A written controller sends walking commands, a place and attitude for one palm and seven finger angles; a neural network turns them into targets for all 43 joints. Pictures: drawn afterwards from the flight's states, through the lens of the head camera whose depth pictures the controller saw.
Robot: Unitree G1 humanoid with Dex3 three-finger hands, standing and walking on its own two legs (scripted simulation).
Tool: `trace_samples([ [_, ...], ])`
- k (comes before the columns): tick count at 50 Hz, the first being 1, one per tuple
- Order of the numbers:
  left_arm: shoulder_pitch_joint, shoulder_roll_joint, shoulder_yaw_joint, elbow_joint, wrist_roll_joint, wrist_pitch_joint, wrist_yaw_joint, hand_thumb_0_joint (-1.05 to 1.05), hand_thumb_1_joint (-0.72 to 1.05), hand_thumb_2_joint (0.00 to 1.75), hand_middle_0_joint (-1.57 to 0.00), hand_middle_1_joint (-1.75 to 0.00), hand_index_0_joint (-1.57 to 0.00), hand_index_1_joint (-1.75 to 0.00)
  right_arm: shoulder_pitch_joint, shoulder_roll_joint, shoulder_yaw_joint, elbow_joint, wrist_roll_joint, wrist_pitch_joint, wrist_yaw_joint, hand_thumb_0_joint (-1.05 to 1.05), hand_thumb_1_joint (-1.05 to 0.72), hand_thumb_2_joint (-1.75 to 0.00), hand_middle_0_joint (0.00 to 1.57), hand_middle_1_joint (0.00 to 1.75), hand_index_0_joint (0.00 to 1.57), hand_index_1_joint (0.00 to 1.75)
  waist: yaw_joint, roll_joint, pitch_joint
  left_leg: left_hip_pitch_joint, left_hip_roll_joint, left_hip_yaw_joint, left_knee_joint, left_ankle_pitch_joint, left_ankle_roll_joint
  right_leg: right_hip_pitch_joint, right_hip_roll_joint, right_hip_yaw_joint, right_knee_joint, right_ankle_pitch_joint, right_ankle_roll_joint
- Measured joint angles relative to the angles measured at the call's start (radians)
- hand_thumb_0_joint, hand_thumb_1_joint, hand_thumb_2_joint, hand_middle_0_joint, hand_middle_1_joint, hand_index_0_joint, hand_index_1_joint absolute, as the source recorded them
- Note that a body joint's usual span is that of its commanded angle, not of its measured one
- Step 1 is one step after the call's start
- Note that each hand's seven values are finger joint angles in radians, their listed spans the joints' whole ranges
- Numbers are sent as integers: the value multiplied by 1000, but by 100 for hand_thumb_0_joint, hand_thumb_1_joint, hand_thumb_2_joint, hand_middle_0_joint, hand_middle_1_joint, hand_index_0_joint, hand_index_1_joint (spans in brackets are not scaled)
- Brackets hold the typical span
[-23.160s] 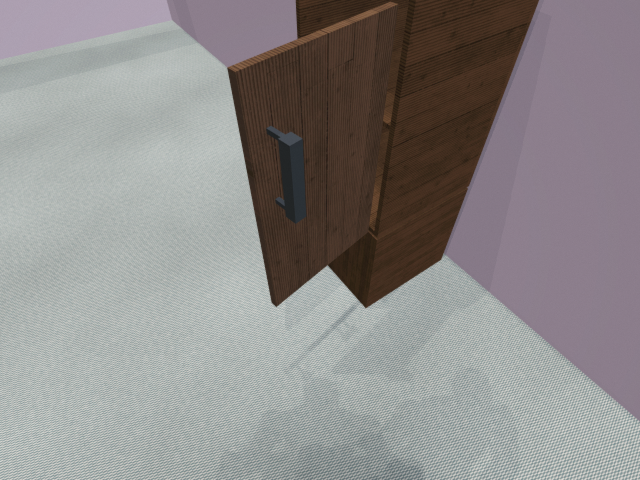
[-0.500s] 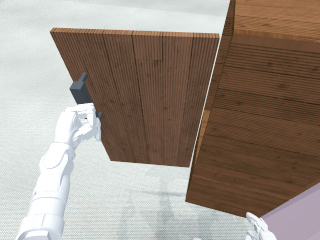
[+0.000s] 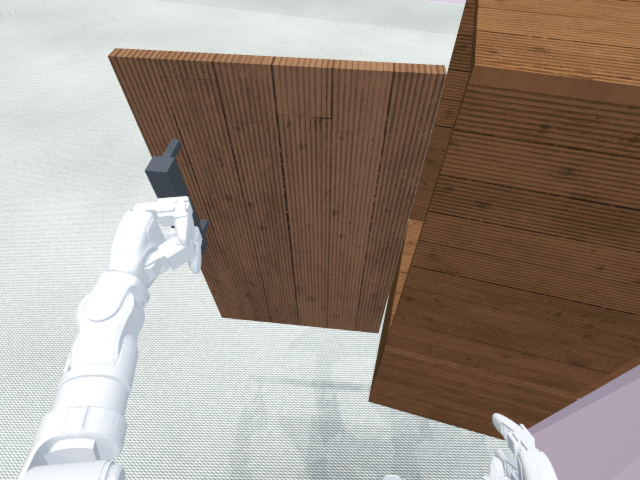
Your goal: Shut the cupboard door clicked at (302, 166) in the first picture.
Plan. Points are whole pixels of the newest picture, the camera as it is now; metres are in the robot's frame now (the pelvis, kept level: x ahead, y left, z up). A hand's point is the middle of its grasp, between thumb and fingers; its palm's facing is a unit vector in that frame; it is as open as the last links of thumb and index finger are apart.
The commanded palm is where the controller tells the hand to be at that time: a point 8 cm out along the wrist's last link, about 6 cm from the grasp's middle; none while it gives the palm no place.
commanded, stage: push the door shut along its arc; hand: left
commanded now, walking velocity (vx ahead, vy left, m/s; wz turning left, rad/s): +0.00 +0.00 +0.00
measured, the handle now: (185, 201) +0.45 +0.20 +0.09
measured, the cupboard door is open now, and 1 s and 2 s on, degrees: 99 80 57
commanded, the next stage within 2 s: pull the fist back off the door in 1.68 s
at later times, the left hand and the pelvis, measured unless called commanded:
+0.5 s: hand (216, 207) +0.43 +0.16 +0.10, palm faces -0.24 -0.97 -0.02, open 3.1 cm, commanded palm +0.43 +0.21 +0.10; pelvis -0.01 +0.01 -0.01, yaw +0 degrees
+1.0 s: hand (257, 179) +0.49 +0.11 +0.10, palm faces -0.37 -0.93 -0.02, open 3.1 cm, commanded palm +0.49 +0.17 +0.10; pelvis -0.01 +0.01 -0.02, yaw -1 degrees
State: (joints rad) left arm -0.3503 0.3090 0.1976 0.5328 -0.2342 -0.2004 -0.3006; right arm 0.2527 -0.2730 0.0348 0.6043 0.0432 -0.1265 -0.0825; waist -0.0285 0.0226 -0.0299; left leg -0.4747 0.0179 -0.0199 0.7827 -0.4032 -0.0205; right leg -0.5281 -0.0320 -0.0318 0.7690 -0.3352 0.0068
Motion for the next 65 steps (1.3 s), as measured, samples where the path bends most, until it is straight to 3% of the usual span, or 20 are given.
trace_samples([
  [15, -243, 61, 5, 258, 5, -28, -75, 1, 90, 90, -131, -150, -132, -150, 38, -5, 3, 24, -2, 35, 1, 1, -90, -90, 21, 30, 20, 30, -28, -5, -5, -88, -5, -4, 42, -3, 4, -82, -5, -2, 33, 1, 3],
  [33, -451, 113, 30, 481, 29, -70, -140, 1, 90, 90, -130, -150, -130, -150, 88, -13, -3, 50, -10, 71, 10, 1, -90, -90, 21, 30, 20, 30, -89, -7, -19, -194, 1, 8, 97, -17, 10, -188, 2, 12, 72, 1, 8],
  [54, -641, 141, 34, 597, 80, -49, -167, 1, 90, 90, -130, -150, -130, -150, 86, -11, -2, 47, -26, 76, 17, 1, -90, -90, 21, 30, 20, 30, -150, 2, -25, -288, 11, 13, 141, -37, 8, -286, 12, 19, 113, -12, 5],
  [65, -748, 195, 31, 668, 97, -26, -200, -1, 87, 91, -130, -150, -130, -150, 91, -16, 0, 66, -32, 71, 10, 1, -90, -90, 21, 30, 20, 30, -174, 4, -20, -349, 15, 2, 173, -45, 3, -342, 16, 9, 140, -20, 1],
])
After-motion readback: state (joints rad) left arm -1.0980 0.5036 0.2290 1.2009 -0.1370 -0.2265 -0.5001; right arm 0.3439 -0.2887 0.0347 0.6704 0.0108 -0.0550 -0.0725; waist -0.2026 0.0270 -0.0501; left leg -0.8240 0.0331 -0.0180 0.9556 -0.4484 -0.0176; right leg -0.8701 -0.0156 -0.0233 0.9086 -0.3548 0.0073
